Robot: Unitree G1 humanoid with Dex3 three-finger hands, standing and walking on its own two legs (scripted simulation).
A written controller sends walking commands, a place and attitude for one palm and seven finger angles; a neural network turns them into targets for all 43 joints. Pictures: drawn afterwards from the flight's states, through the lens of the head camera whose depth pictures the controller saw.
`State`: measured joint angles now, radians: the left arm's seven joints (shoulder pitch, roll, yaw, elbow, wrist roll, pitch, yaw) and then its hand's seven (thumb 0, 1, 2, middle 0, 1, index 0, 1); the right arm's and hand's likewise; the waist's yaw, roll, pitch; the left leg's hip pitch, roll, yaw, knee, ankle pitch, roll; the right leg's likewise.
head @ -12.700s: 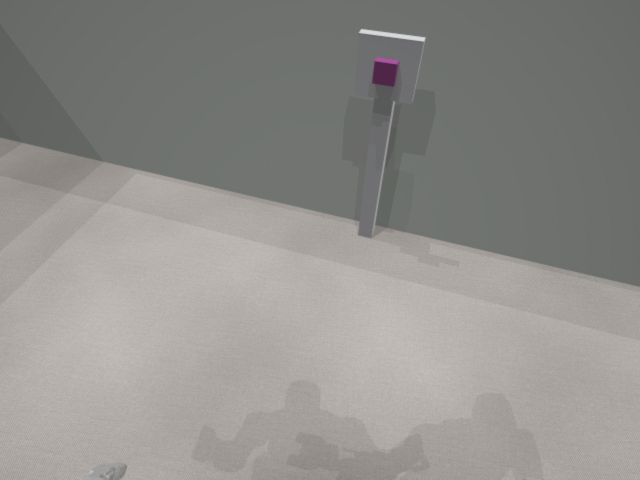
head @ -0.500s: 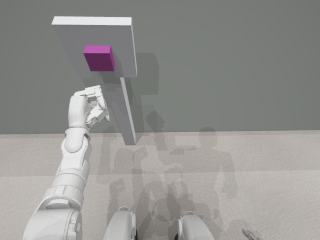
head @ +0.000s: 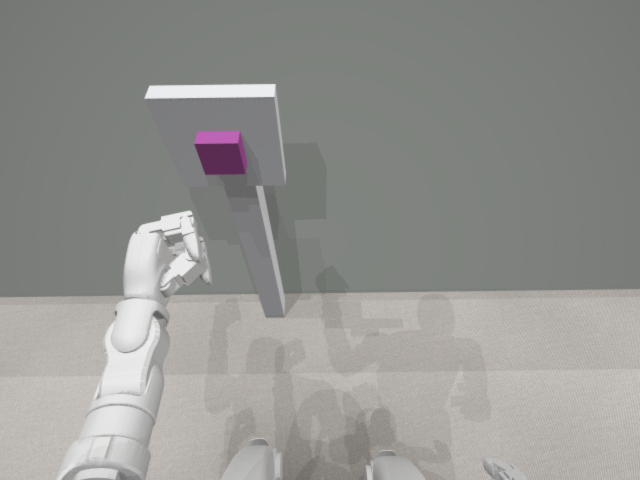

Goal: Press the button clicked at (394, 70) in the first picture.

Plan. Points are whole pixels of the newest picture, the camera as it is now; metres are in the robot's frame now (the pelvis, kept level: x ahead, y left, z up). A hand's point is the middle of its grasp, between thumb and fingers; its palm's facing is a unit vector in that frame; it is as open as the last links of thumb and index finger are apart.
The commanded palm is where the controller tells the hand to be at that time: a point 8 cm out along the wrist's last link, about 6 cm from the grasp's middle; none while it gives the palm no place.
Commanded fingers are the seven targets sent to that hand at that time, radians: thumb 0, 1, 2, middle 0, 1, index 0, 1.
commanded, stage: draw the hand back to the body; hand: left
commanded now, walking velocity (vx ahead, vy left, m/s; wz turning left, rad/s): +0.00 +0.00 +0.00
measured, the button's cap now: (222, 151) +0.57 +0.16 +0.05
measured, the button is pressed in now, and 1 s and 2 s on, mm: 0 0 0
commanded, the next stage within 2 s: step back with the hand held close in 1.22 s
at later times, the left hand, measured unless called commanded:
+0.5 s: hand (97, 306) +0.27 +0.21 +0.14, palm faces +0.21 -0.94 -0.27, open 3.1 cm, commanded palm +0.23 +0.26 +0.16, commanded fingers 0.00 0.90 0.90 -1.30 -1.50 -1.30 -1.50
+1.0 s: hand out of the picture +0.21 +0.25 +0.24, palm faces +0.43 -0.79 -0.44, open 3.1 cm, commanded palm +0.17 +0.29 +0.25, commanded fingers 0.00 0.90 0.90 -1.30 -1.50 -1.30 -1.50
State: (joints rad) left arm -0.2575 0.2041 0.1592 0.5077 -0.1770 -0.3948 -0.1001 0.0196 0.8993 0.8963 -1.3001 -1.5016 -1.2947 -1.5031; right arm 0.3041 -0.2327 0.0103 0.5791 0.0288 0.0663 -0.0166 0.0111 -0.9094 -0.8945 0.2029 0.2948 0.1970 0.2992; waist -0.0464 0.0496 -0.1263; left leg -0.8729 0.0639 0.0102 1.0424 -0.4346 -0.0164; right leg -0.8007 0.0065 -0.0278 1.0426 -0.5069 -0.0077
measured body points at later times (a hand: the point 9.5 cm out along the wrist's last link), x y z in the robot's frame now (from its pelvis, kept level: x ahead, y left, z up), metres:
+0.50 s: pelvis +0.02 +0.01 +0.06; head +0.02 -0.01 +0.51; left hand +0.25 +0.26 +0.16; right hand +0.23 -0.21 -0.01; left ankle +0.04 +0.13 -0.67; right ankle +0.00 -0.12 -0.67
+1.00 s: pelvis +0.05 +0.00 +0.08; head +0.02 -0.03 +0.52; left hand +0.18 +0.29 +0.26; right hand +0.24 -0.21 -0.01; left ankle +0.04 +0.13 -0.67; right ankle +0.00 -0.12 -0.67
